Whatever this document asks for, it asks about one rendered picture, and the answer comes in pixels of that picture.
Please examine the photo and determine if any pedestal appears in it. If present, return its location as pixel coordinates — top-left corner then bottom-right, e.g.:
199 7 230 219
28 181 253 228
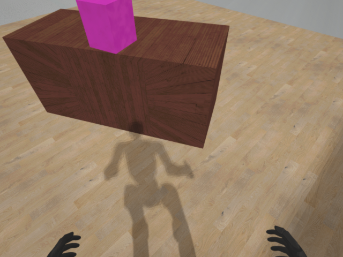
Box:
2 9 229 149

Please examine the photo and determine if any carton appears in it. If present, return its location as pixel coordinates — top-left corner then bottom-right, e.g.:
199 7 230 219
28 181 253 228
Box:
76 0 137 54

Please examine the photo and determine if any left robot hand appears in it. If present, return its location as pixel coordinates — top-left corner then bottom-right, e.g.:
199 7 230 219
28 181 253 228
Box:
47 232 81 257

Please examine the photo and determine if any right robot hand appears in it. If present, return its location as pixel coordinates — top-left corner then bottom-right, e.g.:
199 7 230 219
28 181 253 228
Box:
266 225 307 257

